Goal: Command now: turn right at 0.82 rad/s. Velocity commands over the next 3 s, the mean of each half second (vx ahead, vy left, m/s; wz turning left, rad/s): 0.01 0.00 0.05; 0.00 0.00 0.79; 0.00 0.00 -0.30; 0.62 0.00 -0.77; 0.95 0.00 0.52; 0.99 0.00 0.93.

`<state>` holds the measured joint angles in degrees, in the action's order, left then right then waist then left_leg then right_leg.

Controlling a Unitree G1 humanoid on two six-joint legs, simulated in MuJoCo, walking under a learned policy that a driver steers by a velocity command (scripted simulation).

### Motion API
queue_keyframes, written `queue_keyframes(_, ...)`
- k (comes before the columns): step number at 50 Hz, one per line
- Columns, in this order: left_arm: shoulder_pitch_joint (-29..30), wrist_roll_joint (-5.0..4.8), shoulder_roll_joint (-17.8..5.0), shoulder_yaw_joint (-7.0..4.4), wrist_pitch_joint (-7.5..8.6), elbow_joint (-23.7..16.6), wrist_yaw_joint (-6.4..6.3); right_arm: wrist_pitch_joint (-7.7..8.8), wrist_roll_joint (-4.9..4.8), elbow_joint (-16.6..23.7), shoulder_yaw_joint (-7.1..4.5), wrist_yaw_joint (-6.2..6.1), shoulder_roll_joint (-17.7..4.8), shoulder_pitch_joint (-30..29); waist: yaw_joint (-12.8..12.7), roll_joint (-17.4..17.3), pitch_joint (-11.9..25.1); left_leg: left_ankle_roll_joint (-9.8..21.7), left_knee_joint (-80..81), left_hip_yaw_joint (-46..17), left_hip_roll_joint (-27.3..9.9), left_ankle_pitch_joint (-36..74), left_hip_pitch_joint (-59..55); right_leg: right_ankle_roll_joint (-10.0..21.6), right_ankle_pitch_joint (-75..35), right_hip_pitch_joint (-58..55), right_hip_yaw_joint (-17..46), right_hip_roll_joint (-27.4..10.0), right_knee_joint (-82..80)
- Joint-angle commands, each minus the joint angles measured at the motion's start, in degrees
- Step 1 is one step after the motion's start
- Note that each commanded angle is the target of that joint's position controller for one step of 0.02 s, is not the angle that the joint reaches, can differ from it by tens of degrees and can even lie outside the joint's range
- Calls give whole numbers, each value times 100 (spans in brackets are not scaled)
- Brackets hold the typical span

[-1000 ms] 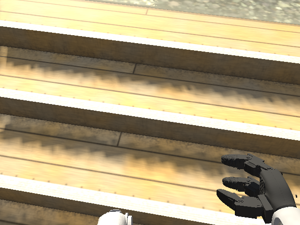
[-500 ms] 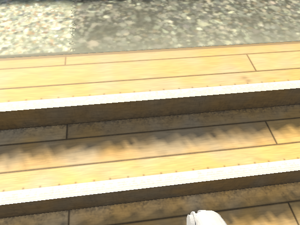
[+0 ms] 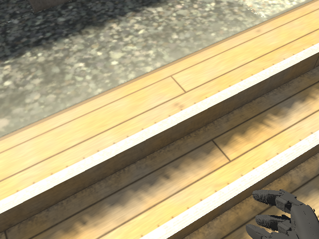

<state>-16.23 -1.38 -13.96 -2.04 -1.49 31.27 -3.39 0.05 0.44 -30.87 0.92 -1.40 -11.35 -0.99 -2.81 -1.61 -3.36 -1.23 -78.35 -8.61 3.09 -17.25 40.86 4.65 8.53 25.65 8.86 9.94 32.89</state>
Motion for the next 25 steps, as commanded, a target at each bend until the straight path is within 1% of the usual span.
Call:
queue_keyframes(1,700,72,-683,-122,-8,-834,-132,-39,3,185,-181,-170,-407,61,240,519,946,-163,577,293,93,468,210,344,607,-834,2011,-1246,-1137)
queue_keyframes(2,706,111,-676,-96,-31,-868,-150,-77,-25,154,-195,-199,-386,159,221,637,1032,-203,518,301,106,565,213,340,709,-844,2045,-1301,-1099)
queue_keyframes(3,744,154,-662,-56,-62,-907,-172,-121,-55,138,-200,-230,-380,216,199,764,1017,-254,386,299,112,613,247,365,812,-787,2092,-1362,-1072)
queue_keyframes(4,765,195,-607,-14,-91,-934,-172,-138,-92,138,-206,-253,-379,236,164,930,999,-294,311,269,117,568,240,442,855,-737,2166,-1434,-1039)
queue_keyframes(5,816,229,-527,37,-108,-974,-171,-157,-103,107,-217,-275,-386,320,131,1010,979,-343,169,283,128,506,218,488,831,-704,2192,-1492,-997)
queue_keyframes(6,943,239,-460,104,-116,-1018,-172,-173,-119,73,-224,-296,-410,410,133,1079,1020,-391,50,314,83,455,267,521,723,-804,2130,-1583,-925)
queue_keyframes(7,1055,256,-343,166,-99,-1065,-171,-200,-149,16,-225,-313,-445,582,115,1151,1087,-457,16,379,15,374,240,521,615,-928,2032,-1626,-849)
queue_keyframes(9,1194,249,-231,250,-73,-1057,-142,-229,-149,9,-192,-354,-462,638,92,1135,1138,-524,365,465,-186,281,118,466,308,-1122,1789,-1718,-624)
queue_keyframes(10,1230,282,-138,282,-51,-991,-105,-207,-95,17,-140,-324,-389,732,118,1163,1214,-511,943,599,-292,209,-165,376,234,-1146,1579,-1668,-547)
queue_keyframes(11,1272,311,-168,272,-46,-943,-70,-181,-86,9,-130,-261,-356,828,124,1242,1202,-438,1563,741,-382,120,-598,376,153,-1077,1401,-1664,-585)
queue_keyframes(12,1234,355,-293,219,-32,-884,-24,-150,-99,0,-162,-179,-400,902,73,1337,1138,-307,2105,852,-469,-43,-1076,485,39,-963,1367,-1760,-691)
queue_keyframes(13,1239,371,-447,149,-12,-798,18,-133,-132,-62,-243,-94,-529,1154,87,1487,1087,-178,2480,903,-538,-212,-1522,609,-253,-966,1381,-1929,-778)
queue_keyframes(14,1238,323,-499,101,5,-711,50,-115,-183,-113,-311,-25,-636,1272,75,1493,992,-53,3067,961,-561,-357,-1804,666,-418,-1024,1349,-2017,-739)
queue_keyframes(15,1300,231,-465,77,-7,-633,67,-95,-202,-210,-366,21,-674,1452,156,1333,857,71,3981,1105,-495,-94,-2095,596,-471,-1084,1139,-1943,-560)
queue_keyframes(16,1184,138,-327,71,-18,-504,83,-99,-174,-303,-409,45,-671,1454,132,979,642,180,4898,1259,-279,99,-2195,426,-388,-1180,755,-1669,-173)
queue_keyframes(17,888,127,-182,64,-13,-358,88,-84,-51,-236,-438,87,-758,1350,11,384,471,342,5298,549,-381,606,-2453,79,292,-829,221,-1163,660)
queue_keyframes(18,729,268,-94,60,2,-385,74,-64,-56,-74,-504,62,-1100,1452,-99,-784,196,890,5646,-1236,-1395,2430,-2854,-535,2085,466,-452,-457,2126)
queue_keyframes(19,1243,285,-334,-28,65,-613,37,-66,29,-6,-648,9,-1410,1580,149,-1574,-20,1715,6022,-2539,-1839,2548,-2882,-946,2738,1374,-505,-274,2798)
queue_keyframes(20,1602,197,-402,-85,88,-603,6,-43,140,26,-647,-5,-1272,1761,366,-1113,189,1800,6042,-2710,-1811,1760,-2926,-1065,2579,1477,-213,-490,3501)
queue_keyframes(21,1821,141,-315,-76,77,-598,29,-53,116,31,-622,-86,-1108,1726,438,-707,342,1588,5912,-2402,-1612,1312,-3047,-1103,2252,1509,-141,-602,3712)
queue_keyframes(22,1975,133,-130,-41,52,-591,65,-84,66,120,-605,-152,-1060,1604,454,-417,466,1398,5815,-2203,-1419,1028,-3181,-1122,2054,1597,-164,-645,3769)
queue_keyframes(23,2075,121,-37,-23,64,-652,105,-118,-11,168,-601,-225,-1070,1502,457,-347,507,1363,5764,-2128,-1318,906,-3305,-1106,1835,1748,-179,-653,3665)
queue_keyframes(24,2114,128,36,-5,85,-645,148,-161,-49,208,-585,-283,-1016,1508,455,-317,626,1279,5759,-1997,-1163,851,-3411,-1069,1614,1727,-249,-623,3429)
queue_keyframes(25,2132,122,64,2,116,-609,168,-198,-61,226,-574,-319,-955,1586,492,-399,723,1223,5739,-1932,-1057,893,-3546,-1035,1439,1726,-328,-573,3121)
